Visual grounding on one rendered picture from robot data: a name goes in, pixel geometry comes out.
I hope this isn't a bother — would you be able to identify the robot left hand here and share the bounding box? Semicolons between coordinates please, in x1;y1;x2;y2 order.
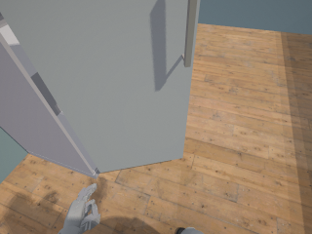
63;183;100;234

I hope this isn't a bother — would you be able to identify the fridge door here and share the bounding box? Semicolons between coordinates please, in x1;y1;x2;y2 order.
0;0;201;173

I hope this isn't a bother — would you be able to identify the handle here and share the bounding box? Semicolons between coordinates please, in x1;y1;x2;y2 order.
181;0;198;67

